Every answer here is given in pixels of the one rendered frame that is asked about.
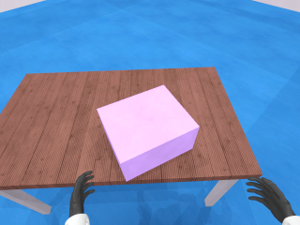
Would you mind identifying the table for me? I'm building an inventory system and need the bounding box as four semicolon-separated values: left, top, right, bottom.
0;67;263;215

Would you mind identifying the robot left forearm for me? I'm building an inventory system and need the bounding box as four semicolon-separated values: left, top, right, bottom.
65;214;90;225

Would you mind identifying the left robot hand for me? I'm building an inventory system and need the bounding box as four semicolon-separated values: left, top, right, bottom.
69;171;95;218

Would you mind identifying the robot right forearm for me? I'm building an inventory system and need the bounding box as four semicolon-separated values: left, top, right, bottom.
282;216;300;225

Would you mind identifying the right robot hand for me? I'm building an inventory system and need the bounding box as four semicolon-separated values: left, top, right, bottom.
246;176;296;223

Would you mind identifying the carton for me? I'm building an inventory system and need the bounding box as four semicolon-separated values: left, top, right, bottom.
97;84;200;181

